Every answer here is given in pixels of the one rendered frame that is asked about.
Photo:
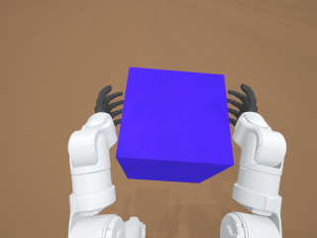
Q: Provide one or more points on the left robot forearm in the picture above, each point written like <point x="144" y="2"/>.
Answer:
<point x="89" y="160"/>

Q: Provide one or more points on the left robot hand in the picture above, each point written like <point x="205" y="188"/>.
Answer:
<point x="103" y="106"/>

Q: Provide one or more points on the carton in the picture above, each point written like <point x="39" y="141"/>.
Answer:
<point x="175" y="126"/>

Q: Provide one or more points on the left robot thigh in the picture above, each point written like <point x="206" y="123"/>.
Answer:
<point x="135" y="229"/>

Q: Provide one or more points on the robot right upper arm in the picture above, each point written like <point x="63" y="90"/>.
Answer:
<point x="244" y="225"/>

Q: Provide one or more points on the right robot forearm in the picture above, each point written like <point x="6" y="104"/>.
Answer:
<point x="261" y="164"/>

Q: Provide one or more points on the robot left shin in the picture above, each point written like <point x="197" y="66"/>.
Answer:
<point x="134" y="218"/>

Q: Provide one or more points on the robot left upper arm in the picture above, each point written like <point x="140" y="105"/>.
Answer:
<point x="99" y="226"/>

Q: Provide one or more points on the right robot hand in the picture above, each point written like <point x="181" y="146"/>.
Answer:
<point x="249" y="103"/>

